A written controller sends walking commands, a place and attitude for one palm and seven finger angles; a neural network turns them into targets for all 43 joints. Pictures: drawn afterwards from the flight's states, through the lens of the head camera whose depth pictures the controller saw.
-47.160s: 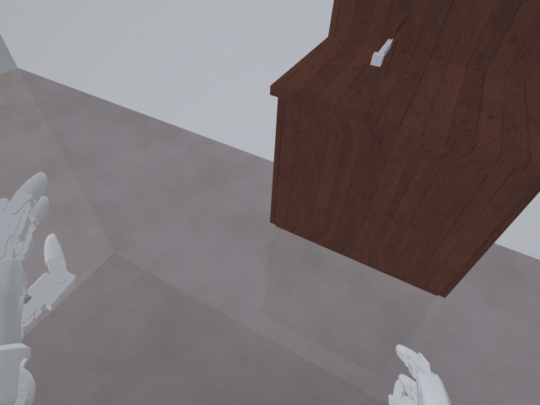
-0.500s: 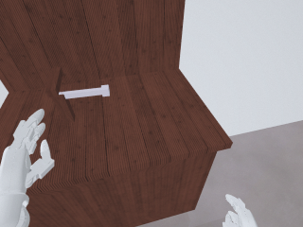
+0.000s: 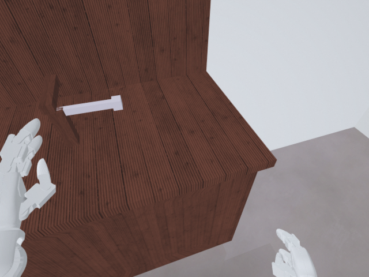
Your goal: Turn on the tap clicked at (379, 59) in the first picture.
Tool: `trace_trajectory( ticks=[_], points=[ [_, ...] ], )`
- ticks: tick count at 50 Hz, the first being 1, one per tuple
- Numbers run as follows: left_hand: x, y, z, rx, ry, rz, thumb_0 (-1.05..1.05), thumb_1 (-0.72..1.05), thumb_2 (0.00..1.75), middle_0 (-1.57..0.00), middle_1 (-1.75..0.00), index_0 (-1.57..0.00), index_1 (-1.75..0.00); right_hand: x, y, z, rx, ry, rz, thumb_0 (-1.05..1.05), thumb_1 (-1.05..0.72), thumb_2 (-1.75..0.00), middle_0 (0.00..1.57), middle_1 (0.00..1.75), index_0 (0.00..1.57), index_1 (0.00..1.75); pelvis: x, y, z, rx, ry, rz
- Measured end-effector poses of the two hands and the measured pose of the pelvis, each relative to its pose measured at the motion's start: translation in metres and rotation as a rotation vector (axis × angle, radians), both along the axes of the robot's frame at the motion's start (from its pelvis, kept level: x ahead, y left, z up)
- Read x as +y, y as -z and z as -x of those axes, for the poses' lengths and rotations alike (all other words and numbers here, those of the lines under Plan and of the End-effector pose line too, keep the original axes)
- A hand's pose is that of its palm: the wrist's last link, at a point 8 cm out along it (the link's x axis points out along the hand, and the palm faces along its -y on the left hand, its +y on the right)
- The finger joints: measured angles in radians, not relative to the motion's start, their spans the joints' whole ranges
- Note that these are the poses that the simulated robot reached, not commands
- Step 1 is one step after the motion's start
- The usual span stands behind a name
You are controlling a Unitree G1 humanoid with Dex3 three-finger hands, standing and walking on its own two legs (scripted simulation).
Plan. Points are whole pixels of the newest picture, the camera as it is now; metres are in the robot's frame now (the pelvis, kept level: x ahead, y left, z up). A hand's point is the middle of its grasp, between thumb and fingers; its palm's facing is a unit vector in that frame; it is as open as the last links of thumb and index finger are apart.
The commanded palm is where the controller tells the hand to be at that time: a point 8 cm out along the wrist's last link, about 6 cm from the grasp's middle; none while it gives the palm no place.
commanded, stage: step back with the hand held close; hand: left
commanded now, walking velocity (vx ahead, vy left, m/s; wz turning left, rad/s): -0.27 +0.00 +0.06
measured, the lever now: (117, 102) +0.50 +0.24 +0.12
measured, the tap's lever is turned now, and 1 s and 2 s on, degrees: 86 86 86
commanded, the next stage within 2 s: stop stepping back and stand still in 1.02 s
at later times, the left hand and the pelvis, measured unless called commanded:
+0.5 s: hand (32, 216) +0.16 +0.25 +0.16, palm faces +0.39 -0.85 -0.37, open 7.4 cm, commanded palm +0.11 +0.30 +0.18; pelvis -0.04 +0.02 -0.01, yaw +2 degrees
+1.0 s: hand out of the picture +0.08 +0.24 +0.17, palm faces +0.34 -0.87 -0.36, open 7.4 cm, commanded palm +0.02 +0.29 +0.18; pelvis -0.14 +0.01 +0.00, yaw +0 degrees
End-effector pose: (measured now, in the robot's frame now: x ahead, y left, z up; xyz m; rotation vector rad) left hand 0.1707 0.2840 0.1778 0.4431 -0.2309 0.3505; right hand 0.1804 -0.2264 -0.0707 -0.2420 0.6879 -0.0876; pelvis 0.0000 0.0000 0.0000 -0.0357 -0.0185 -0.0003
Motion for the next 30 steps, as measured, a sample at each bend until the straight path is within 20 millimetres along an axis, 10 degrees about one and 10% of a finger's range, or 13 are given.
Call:
trace_trajectory(
  ticks=[30],
  points=[
    [0.024, 0.008, 0.055, -0.050, 0.030, -0.035, 0.01, 0.89, 0.90, -0.21, -0.30, -0.21, -0.30, 0.017, 0.008, 0.071, 0.040, 0.046, 0.052, 0.01, -0.91, -0.90, 0.20, 0.30, 0.21, 0.30, 0.025, 0.015, 0.059, 0.034, -0.012, -0.010]
  ],
)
